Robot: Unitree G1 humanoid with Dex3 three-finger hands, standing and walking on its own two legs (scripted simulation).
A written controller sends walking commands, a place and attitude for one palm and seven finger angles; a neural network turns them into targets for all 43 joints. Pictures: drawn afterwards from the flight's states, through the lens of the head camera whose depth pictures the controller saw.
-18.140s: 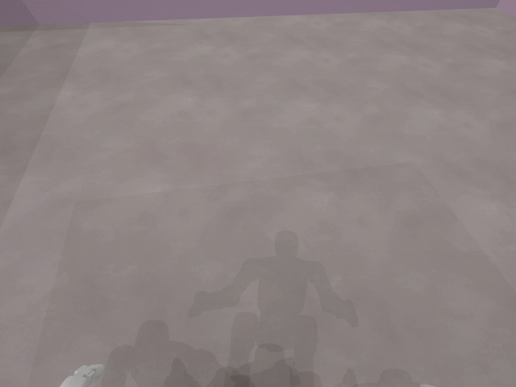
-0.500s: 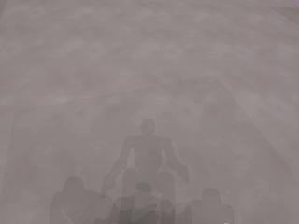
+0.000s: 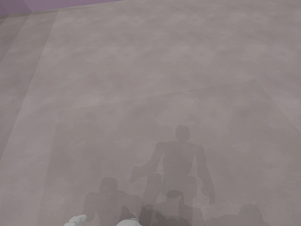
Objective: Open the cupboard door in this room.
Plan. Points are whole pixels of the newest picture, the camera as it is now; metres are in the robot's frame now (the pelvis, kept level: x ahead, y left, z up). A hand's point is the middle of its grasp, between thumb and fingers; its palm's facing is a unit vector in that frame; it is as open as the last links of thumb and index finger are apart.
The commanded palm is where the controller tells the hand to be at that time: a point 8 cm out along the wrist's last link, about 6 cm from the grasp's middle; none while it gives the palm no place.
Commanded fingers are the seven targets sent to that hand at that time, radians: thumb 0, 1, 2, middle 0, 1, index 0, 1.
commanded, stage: turn or walk to find it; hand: left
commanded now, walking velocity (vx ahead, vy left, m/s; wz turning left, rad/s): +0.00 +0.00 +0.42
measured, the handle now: out of the picture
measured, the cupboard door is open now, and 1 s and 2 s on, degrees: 0 0 0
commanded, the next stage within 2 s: stand and wait in 0.24 s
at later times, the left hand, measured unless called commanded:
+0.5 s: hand out of the picture -0.06 +0.25 -0.18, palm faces +0.30 -0.93 -0.23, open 7.4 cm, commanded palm none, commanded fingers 0.00 0.90 0.90 -0.20 -0.30 -0.20 -0.30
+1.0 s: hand out of the picture -0.05 +0.19 -0.13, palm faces +0.47 -0.84 -0.29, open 7.4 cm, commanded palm none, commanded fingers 0.00 0.90 0.90 -0.20 -0.30 -0.20 -0.30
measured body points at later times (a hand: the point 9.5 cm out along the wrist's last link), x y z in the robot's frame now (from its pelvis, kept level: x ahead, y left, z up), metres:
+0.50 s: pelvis -0.04 +0.03 +0.00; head -0.02 +0.07 +0.45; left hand -0.07 +0.29 -0.16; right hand +0.12 -0.19 -0.12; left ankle -0.07 +0.13 -0.73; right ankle -0.02 -0.11 -0.67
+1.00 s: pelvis -0.05 -0.03 +0.01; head +0.00 -0.06 +0.45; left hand -0.07 +0.23 -0.11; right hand +0.10 -0.24 -0.16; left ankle -0.13 +0.10 -0.64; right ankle -0.01 -0.11 -0.73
